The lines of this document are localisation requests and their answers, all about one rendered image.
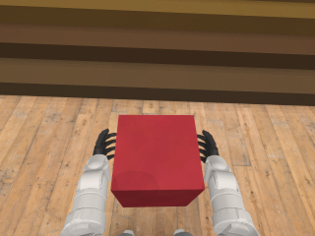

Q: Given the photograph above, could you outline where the left robot hand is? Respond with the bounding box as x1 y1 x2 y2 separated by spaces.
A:
93 128 117 160

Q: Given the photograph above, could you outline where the left robot shin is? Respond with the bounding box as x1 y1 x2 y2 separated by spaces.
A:
124 229 134 235

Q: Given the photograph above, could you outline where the carton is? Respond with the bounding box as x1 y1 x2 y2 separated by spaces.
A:
110 114 205 207

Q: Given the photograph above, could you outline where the right robot shin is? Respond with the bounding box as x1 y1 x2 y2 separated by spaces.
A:
173 228 184 235

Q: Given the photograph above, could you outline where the right robot forearm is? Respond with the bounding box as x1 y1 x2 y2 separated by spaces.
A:
204 155 260 236

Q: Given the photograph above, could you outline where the left robot forearm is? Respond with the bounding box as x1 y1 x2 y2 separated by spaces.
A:
59 154 111 236

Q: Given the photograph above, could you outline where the right robot hand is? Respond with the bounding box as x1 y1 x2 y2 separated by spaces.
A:
197 130 219 163

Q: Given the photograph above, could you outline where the robot shin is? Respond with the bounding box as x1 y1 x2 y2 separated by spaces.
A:
173 228 184 235
124 229 134 235

